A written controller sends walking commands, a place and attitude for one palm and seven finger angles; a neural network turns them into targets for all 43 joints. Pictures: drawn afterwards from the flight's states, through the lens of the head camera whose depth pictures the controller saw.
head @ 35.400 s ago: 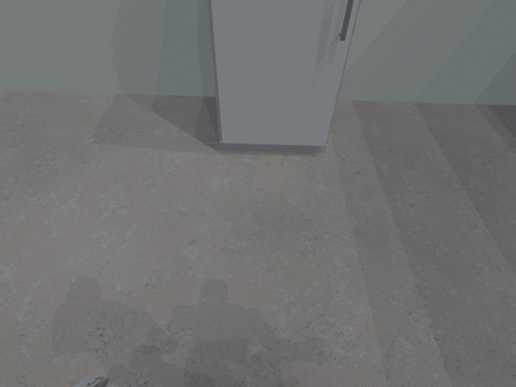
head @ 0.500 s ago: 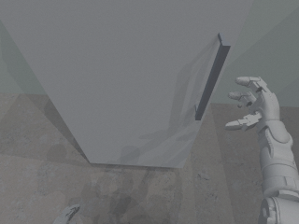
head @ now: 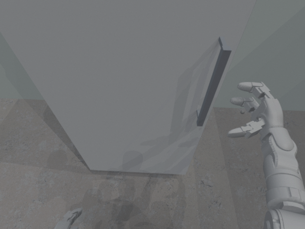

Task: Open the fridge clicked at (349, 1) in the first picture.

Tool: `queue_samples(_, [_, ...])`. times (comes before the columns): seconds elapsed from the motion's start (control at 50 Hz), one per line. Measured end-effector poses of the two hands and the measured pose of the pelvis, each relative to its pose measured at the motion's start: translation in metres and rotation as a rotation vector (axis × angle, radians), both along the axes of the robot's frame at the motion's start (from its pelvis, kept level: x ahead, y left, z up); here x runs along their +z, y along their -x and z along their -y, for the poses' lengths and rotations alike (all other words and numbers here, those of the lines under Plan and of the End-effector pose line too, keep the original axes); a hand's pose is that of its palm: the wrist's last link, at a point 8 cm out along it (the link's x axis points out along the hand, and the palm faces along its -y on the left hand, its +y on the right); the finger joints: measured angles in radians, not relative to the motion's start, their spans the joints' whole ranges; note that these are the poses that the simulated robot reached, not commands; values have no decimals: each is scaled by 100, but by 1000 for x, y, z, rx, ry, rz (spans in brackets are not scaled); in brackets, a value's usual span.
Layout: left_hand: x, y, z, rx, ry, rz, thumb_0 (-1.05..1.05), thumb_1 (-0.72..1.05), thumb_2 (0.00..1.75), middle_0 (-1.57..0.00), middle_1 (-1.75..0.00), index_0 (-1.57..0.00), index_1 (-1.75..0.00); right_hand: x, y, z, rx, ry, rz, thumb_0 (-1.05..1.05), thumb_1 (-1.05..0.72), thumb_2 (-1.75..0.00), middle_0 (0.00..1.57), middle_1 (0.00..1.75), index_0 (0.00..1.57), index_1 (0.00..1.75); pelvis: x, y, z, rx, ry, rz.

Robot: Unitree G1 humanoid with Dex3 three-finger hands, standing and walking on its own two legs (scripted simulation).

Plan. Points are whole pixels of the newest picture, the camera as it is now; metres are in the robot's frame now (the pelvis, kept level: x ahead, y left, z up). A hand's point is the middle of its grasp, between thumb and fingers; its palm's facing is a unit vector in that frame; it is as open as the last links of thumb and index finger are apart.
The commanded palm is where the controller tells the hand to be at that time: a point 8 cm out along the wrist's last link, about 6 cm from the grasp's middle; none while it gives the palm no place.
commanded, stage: move the hooked fingers beside the handle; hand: right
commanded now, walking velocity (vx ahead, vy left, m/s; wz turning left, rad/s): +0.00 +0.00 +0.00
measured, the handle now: (209, 89) +0.49 -0.11 +0.10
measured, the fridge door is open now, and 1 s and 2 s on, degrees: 0 0 0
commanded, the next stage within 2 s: feel for the door with the fingertips in 0.34 s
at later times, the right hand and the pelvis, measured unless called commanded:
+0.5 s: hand (244, 112) +0.40 -0.19 +0.11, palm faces -0.04 +1.00 +0.00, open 14.0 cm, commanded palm +0.37 -0.24 +0.11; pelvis +0.00 +0.01 +0.00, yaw +0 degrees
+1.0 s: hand (226, 108) +0.41 -0.15 +0.11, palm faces -0.03 +1.00 +0.00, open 14.0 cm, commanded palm +0.38 -0.21 +0.11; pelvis -0.01 +0.01 +0.00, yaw +0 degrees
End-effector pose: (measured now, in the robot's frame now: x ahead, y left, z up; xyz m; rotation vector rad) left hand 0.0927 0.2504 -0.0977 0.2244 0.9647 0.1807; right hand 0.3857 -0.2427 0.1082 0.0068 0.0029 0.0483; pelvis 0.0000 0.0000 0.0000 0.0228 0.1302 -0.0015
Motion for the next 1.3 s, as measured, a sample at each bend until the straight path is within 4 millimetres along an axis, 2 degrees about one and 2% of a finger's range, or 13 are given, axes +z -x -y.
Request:
queue_samples(0.24, [1,-10,-1,-22,-2,22,1,90,90,-21,-30,-20,-30,3,5,1,-1,5,5,-2,50,-30,30,120,29,120,0,1,-2,-7,0,6])
queue_samples(0.52, [0,3,-8,-6,-14,0,1,90,90,-21,-30,-20,-30,2,4,2,-1,3,1,-2,50,-30,30,120,29,120,-1,5,-5,-6,1,4])
queue_samples(0.88, [-4,8,-1,7,26,5,1,90,90,-21,-30,-20,-30,1,-3,-48,21,0,9,-2,50,-30,30,120,30,120,0,5,-5,5,6,10])
queue_samples(1.12, [-5,13,-8,13,11,-22,1,90,90,-21,-30,-20,-30,6,-8,-31,-11,10,7,-2,50,-30,30,120,30,120,0,6,-10,1,6,10])
queue_samples(1.3, [-7,21,-17,18,-13,-52,1,90,90,-21,-30,-20,-30,4,-20,-38,15,8,0,-2,50,-30,30,120,29,120,-2,7,-9,-6,4,-9])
